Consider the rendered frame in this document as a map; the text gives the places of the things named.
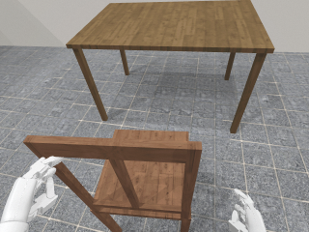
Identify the robot left forearm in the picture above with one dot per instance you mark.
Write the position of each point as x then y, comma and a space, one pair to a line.
14, 226

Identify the table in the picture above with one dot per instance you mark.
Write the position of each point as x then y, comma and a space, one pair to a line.
230, 26

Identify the right robot hand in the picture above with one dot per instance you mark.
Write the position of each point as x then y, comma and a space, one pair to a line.
251, 218

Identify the chair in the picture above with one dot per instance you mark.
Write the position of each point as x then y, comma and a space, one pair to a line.
146, 173

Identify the left robot hand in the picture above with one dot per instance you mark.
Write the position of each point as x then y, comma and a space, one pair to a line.
19, 204

